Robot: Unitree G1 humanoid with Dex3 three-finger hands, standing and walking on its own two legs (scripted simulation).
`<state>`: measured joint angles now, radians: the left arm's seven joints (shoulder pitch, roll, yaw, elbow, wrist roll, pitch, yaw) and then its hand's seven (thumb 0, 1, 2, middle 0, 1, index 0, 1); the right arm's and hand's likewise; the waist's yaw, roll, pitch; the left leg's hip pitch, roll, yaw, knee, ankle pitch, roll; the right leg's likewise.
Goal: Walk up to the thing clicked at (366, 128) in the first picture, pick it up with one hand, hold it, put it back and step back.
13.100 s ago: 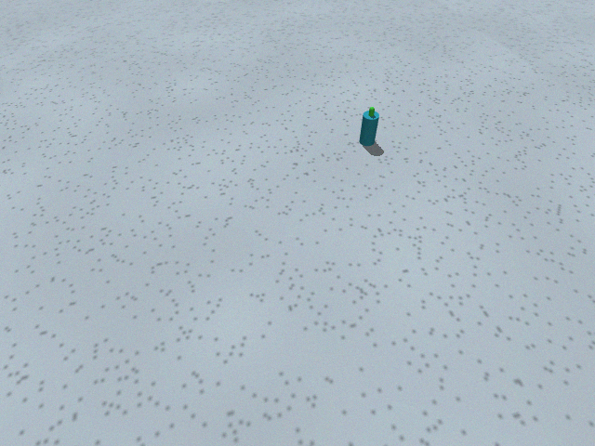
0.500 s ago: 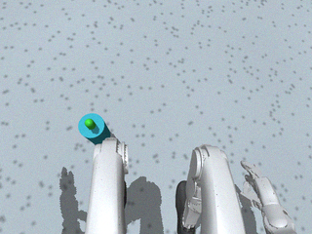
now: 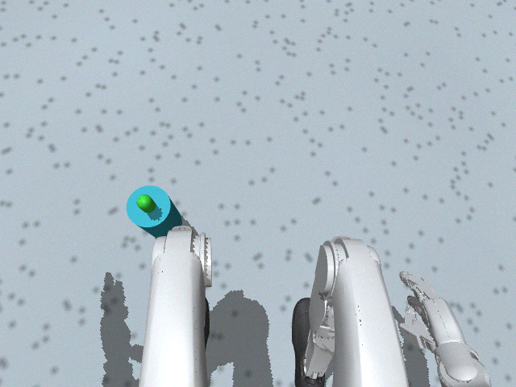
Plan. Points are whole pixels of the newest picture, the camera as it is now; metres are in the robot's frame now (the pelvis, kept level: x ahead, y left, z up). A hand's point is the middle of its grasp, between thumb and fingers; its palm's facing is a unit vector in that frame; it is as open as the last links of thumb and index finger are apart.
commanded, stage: go down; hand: left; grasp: from the side
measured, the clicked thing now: (155, 213) +0.38 +0.24 -0.27
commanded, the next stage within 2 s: none
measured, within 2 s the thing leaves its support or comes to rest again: neither
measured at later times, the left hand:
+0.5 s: hand out of the picture +0.29 +0.42 +0.02, palm faces +0.22 -0.97 -0.06, open 17.2 cm
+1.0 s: hand out of the picture +0.28 +0.42 +0.02, palm faces +0.23 -0.97 -0.06, open 17.3 cm
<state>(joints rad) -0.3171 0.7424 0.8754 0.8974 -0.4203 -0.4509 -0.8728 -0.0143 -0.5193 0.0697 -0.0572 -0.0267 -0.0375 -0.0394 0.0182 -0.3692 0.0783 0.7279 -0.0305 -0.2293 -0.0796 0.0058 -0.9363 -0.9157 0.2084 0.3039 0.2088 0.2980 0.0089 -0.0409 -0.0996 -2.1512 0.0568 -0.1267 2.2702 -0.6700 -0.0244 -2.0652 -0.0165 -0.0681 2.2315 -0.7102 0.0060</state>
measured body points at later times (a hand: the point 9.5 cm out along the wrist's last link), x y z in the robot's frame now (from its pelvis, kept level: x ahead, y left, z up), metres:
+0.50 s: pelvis +0.00 +0.00 +0.00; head +0.20 +0.06 +0.40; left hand +0.27 +0.47 +0.03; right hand +0.23 -0.26 -0.11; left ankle +0.09 +0.14 -0.34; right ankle +0.09 -0.12 -0.34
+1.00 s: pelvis +0.00 +0.00 +0.00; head +0.20 +0.06 +0.40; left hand +0.26 +0.47 +0.03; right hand +0.22 -0.26 -0.11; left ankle +0.09 +0.14 -0.34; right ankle +0.09 -0.12 -0.34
